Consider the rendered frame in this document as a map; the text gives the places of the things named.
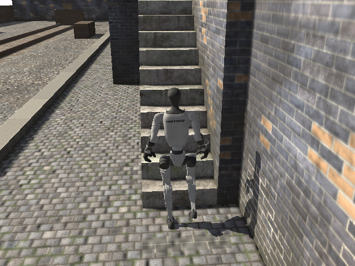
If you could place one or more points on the robot left upper arm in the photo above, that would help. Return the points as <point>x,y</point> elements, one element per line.
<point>155,127</point>

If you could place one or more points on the left robot foot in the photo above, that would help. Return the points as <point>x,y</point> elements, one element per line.
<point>170,224</point>

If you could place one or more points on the right robot hand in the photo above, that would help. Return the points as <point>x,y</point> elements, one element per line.
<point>205,153</point>

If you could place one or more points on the left robot hand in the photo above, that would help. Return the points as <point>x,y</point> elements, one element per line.
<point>150,155</point>

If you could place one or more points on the left robot forearm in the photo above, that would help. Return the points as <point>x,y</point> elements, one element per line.
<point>149,146</point>

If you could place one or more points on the robot right upper arm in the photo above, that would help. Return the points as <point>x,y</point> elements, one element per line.
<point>195,125</point>

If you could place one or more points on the right robot forearm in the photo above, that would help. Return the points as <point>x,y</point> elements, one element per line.
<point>201,144</point>

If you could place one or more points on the left robot shin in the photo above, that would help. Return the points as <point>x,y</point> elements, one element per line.
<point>168,204</point>

